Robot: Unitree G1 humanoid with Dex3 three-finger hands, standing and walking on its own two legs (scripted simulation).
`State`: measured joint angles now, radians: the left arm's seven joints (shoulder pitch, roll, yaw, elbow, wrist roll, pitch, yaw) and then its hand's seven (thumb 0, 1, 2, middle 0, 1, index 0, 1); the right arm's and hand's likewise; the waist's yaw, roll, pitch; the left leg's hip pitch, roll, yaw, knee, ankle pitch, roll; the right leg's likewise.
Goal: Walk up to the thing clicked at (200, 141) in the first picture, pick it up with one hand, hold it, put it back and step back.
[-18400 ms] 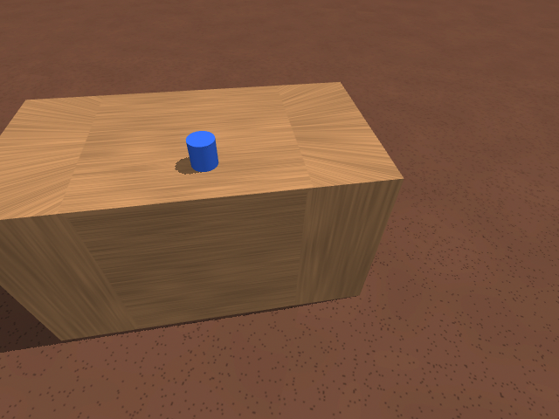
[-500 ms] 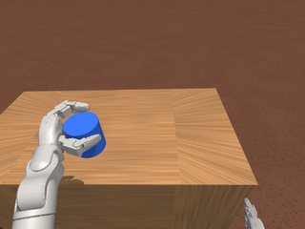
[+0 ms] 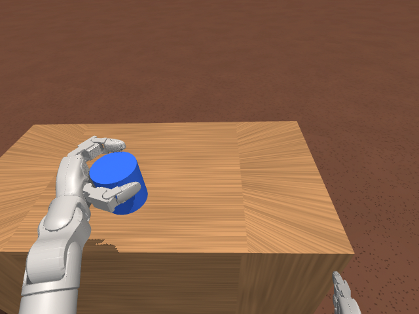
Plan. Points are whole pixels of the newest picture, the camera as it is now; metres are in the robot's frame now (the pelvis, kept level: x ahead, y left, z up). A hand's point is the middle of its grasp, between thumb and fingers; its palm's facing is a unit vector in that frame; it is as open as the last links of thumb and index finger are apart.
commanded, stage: crouch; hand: left
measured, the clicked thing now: (120, 183) +0.34 +0.16 +0.15
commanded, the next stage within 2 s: lower in 1.08 s
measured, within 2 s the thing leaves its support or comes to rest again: rests again in 1.86 s
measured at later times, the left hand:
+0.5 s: hand (127, 179) +0.41 +0.18 +0.09, palm faces +0.14 -0.99 -0.01, open 10.5 cm
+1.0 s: hand (133, 181) +0.45 +0.19 +0.04, palm faces +0.15 -0.99 -0.02, open 10.5 cm
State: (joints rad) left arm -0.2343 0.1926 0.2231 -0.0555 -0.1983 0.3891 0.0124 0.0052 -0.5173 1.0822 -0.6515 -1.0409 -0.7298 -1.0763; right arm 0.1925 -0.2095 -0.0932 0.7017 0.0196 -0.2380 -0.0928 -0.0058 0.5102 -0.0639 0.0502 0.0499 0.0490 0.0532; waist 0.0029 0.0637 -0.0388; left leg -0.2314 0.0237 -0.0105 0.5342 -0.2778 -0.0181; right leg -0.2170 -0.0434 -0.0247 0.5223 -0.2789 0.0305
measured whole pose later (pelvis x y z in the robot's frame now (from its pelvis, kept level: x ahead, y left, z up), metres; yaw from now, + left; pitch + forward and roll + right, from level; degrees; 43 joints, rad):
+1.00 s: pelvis -0.01 +0.01 -0.04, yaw -2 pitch +13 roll -2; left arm -0.67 0.37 0.31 0.95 -0.12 -0.27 -0.03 0.01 -0.52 1.08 -0.65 -1.04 -0.74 -1.08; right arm 0.27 -0.22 -0.07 0.37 -0.01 -0.10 -0.02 0.00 0.51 -0.06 0.05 0.05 0.05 0.05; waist -0.11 0.00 -0.09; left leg -0.69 0.05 -0.01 0.86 -0.39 -0.02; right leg -0.67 -0.02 -0.01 0.80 -0.36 0.03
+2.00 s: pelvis -0.02 +0.00 -0.08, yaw -2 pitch +23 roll -3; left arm -0.76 0.48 0.44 1.10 -0.07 -0.43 -0.07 0.01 -0.52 1.09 -0.66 -1.03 -0.75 -1.07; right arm 0.35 -0.24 -0.03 0.04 -0.05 0.01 0.03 0.00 0.49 -0.07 0.06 0.05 0.05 0.05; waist -0.20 0.00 -0.12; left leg -1.03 0.06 -0.04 1.13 -0.49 -0.02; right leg -1.00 0.00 -0.03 1.07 -0.46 0.03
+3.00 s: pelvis -0.03 +0.01 -0.10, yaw -3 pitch +23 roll -3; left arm -0.82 0.54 0.47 1.14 -0.04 -0.42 -0.07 -0.02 -0.61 0.07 -0.17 -0.13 -0.17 -0.13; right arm 0.38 -0.26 -0.02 -0.06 -0.05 0.01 0.02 0.00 0.51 -0.06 0.06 0.05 0.06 0.06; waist -0.24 -0.01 -0.14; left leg -1.11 0.06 -0.04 1.20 -0.50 -0.02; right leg -1.08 0.00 -0.02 1.13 -0.46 0.03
